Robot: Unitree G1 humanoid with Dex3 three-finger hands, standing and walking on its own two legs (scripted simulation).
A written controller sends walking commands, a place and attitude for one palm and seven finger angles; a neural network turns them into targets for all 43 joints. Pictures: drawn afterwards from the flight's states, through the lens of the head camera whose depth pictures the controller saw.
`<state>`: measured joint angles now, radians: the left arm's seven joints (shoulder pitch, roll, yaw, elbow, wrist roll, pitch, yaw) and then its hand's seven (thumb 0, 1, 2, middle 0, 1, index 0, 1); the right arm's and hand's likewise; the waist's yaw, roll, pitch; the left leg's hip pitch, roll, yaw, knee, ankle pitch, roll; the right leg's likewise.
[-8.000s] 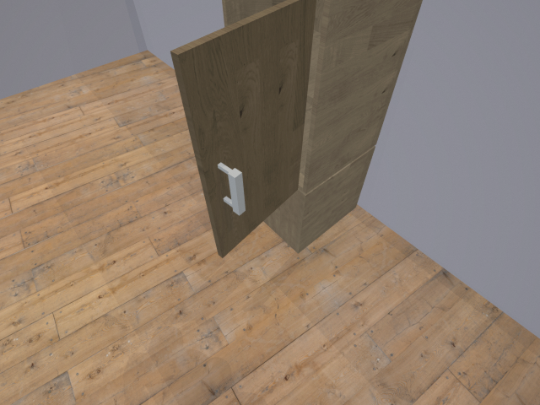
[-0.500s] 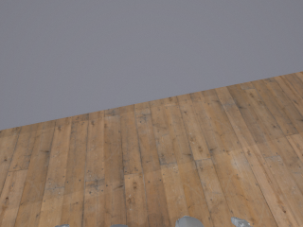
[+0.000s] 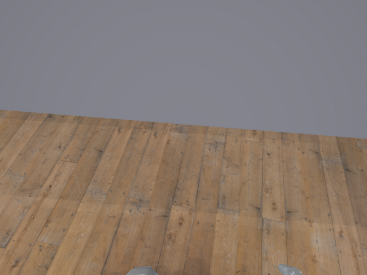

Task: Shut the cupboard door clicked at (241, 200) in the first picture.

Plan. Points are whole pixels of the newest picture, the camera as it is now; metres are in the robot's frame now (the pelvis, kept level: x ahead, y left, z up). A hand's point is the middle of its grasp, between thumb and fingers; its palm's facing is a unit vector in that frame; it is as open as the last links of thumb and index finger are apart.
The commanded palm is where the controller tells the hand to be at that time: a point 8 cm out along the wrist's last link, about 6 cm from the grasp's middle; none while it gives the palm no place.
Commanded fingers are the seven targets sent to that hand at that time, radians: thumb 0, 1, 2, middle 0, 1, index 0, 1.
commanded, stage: walk to a spot facing it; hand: left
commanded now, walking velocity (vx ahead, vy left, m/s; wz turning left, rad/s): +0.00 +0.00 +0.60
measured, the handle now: out of the picture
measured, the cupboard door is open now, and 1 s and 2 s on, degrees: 98 98 98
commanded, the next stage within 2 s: none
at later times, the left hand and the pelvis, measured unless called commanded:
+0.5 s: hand out of the picture +0.09 +0.17 -0.14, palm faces +0.24 -0.92 -0.30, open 7.4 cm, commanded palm none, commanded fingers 0.00 0.90 0.90 -0.20 -0.30 -0.20 -0.30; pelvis +0.02 -0.05 +0.00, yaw +16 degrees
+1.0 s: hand out of the picture -0.10 +0.16 -0.18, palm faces +0.61 -0.75 -0.24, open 7.4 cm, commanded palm none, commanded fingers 0.00 0.90 0.90 -0.20 -0.30 -0.20 -0.30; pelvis +0.07 +0.02 -0.01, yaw +36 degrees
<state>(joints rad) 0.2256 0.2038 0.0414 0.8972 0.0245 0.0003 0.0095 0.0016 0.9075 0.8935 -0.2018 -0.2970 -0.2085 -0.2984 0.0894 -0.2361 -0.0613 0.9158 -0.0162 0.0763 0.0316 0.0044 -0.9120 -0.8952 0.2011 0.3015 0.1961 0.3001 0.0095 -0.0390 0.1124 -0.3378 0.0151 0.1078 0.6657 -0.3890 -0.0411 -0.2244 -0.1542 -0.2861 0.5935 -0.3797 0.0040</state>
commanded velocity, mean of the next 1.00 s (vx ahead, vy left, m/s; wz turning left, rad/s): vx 0.16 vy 0.00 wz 0.57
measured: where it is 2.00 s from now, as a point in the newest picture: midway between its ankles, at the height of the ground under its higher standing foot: (136, 218)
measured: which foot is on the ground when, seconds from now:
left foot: up 0.00-0.00, down 0.02-0.40, up 0.42-0.92, down 0.94-1.00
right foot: down 0.00-0.02, up 0.04-0.38, down 0.40-0.92, up 0.94-1.00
